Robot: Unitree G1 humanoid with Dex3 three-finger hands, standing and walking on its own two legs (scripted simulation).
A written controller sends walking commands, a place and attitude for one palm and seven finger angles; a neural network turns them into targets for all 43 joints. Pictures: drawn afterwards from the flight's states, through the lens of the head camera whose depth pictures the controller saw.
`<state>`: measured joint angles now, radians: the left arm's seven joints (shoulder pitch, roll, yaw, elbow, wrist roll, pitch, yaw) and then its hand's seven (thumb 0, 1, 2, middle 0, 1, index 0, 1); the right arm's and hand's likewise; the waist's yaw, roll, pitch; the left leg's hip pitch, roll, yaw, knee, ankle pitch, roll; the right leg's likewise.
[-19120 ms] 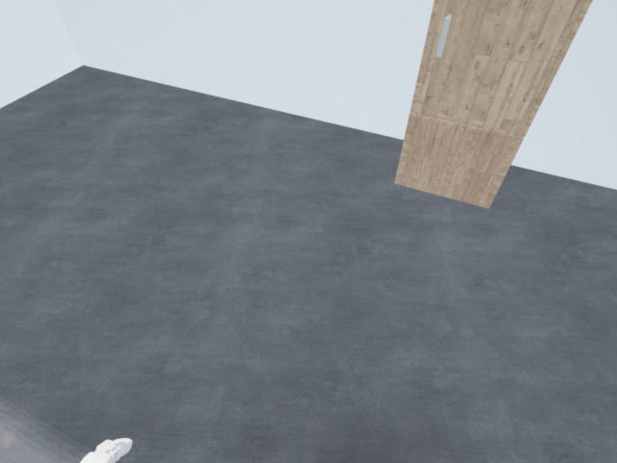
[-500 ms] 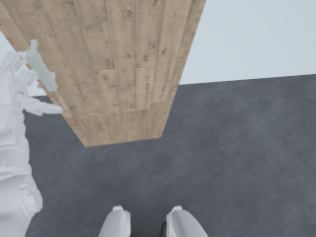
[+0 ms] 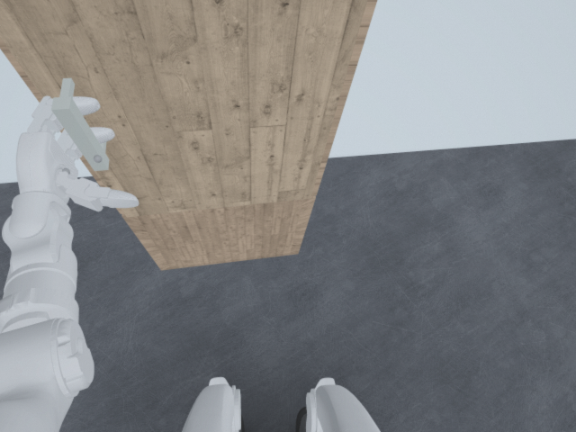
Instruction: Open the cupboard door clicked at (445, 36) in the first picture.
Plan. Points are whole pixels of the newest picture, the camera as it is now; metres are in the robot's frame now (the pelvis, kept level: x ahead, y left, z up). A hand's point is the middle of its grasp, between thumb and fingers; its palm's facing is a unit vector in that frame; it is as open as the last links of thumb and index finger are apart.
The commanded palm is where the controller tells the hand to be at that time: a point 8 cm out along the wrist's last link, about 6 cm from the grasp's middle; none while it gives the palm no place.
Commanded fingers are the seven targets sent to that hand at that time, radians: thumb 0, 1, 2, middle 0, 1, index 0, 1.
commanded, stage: slide the fingers in behind the handle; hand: left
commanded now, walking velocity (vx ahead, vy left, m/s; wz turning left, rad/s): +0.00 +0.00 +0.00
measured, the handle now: (85, 127) +0.52 +0.28 +0.05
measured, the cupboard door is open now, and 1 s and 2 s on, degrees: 0 1 36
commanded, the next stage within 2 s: close the thumb around the handle in 0.12 s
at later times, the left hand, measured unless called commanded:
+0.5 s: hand (89, 159) +0.46 +0.25 +0.06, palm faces +0.13 -0.99 -0.02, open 11.8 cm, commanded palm +0.43 +0.29 +0.05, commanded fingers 0.00 0.34 0.66 -0.36 -1.29 -0.36 -1.29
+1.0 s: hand (96, 158) +0.46 +0.25 +0.06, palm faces +0.12 -0.99 +0.00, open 5.8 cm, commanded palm +0.43 +0.29 +0.05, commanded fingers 0.00 0.90 0.90 -0.40 -1.35 -0.40 -1.35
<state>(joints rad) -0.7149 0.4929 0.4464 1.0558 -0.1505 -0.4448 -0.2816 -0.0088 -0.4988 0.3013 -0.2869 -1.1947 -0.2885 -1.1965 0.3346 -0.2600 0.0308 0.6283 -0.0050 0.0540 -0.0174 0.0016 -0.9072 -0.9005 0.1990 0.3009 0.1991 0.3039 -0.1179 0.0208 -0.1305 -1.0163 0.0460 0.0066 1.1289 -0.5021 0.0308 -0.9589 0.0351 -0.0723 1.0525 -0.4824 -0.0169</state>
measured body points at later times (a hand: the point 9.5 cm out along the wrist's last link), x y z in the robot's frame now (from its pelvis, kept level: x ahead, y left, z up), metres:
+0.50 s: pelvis +0.00 -0.01 +0.00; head +0.12 +0.02 +0.43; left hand +0.44 +0.31 +0.06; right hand +0.04 -0.27 -0.11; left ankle +0.01 +0.10 -0.65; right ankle +0.01 -0.12 -0.65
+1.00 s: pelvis +0.00 +0.00 +0.00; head +0.12 +0.03 +0.43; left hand +0.45 +0.30 +0.06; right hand +0.04 -0.26 -0.11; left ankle +0.01 +0.10 -0.65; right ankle +0.01 -0.12 -0.65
